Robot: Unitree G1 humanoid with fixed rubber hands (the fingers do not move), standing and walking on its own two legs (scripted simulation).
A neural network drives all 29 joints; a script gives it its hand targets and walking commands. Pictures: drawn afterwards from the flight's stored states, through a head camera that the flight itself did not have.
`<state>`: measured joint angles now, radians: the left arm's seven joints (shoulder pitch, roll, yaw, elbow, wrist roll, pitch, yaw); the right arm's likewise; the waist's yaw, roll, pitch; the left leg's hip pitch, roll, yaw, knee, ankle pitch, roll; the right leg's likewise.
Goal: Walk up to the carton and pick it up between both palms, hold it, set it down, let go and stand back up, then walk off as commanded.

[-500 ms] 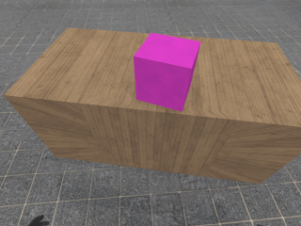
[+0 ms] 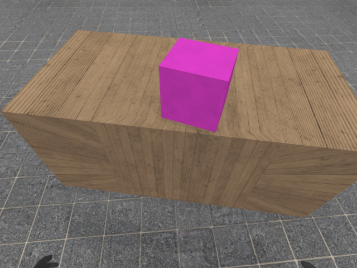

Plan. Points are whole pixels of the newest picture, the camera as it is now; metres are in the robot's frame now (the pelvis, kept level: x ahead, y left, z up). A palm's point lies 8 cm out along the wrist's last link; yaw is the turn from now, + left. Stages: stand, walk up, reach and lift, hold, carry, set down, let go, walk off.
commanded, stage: stand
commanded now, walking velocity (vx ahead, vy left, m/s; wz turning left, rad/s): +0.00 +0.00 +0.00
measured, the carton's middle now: (197, 85) +0.71 -0.08 -0.02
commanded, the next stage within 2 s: none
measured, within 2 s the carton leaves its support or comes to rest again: neither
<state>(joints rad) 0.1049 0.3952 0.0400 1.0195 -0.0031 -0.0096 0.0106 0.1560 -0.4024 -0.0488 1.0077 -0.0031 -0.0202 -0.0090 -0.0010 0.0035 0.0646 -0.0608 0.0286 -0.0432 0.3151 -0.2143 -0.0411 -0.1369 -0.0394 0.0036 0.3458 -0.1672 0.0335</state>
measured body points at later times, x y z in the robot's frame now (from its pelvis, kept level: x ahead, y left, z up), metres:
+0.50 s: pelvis +0.00 +0.00 +0.00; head +0.01 +0.00 +0.45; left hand +0.09 +0.33 -0.11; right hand +0.09 -0.33 -0.11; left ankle -0.02 +0.15 -0.75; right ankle +0.01 -0.14 -0.75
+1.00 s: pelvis +0.00 +0.00 +0.00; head +0.02 +0.00 +0.45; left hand +0.10 +0.33 -0.11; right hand +0.08 -0.32 -0.12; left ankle -0.02 +0.15 -0.75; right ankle +0.01 -0.14 -0.75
